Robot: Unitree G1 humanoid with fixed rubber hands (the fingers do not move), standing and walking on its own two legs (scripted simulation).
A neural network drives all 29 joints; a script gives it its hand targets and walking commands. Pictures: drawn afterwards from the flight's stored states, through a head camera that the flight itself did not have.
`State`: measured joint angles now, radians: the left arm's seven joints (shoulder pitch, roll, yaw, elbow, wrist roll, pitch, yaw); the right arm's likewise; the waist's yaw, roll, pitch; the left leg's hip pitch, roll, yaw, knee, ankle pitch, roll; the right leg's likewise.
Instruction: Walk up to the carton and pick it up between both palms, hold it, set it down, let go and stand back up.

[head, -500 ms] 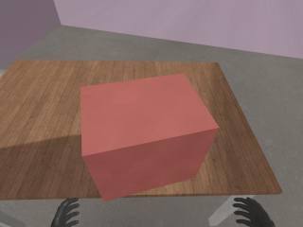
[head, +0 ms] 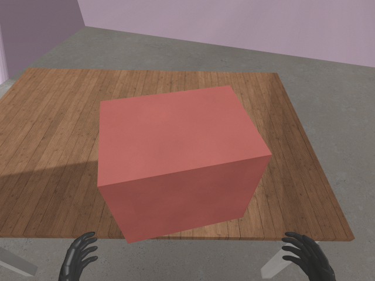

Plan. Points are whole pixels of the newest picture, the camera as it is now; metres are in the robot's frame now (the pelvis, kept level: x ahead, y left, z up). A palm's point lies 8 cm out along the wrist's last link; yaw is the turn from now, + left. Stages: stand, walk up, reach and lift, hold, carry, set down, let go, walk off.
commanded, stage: reach and lift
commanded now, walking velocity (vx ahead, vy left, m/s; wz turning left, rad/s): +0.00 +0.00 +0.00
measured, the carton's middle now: (178, 165) +0.39 +0.05 +0.01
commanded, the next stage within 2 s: none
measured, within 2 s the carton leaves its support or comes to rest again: neither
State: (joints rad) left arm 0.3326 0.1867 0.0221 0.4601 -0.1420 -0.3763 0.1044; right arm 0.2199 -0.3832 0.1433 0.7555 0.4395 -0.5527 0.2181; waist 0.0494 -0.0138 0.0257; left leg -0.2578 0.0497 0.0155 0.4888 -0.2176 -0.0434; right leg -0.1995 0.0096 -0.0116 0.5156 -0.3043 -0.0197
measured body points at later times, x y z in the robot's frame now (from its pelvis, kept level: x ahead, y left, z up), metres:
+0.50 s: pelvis +0.01 -0.01 +0.00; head +0.02 +0.00 +0.45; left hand +0.19 +0.26 +0.00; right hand +0.23 -0.26 +0.00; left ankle +0.03 +0.15 -0.74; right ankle -0.02 -0.11 -0.74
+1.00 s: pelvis +0.00 +0.01 +0.01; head +0.03 +0.01 +0.46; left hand +0.25 +0.28 +0.04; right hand +0.29 -0.25 +0.04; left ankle +0.03 +0.15 -0.74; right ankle -0.02 -0.11 -0.74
